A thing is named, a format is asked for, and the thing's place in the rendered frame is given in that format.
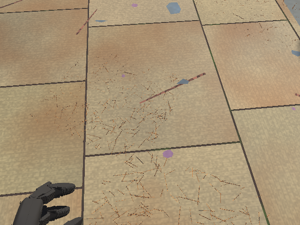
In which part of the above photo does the robot left hand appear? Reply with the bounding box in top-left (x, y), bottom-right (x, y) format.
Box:
top-left (11, 181), bottom-right (83, 225)

